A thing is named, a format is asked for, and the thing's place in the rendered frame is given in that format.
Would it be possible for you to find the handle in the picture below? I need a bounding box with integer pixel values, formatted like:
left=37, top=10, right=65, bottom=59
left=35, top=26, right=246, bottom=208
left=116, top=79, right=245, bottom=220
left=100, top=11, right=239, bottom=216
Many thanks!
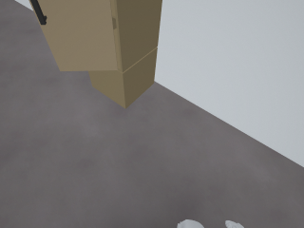
left=30, top=0, right=47, bottom=26

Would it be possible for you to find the cupboard door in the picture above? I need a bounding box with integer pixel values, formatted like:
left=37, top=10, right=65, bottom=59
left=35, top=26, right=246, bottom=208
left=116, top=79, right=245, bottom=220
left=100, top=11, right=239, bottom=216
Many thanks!
left=29, top=0, right=118, bottom=71

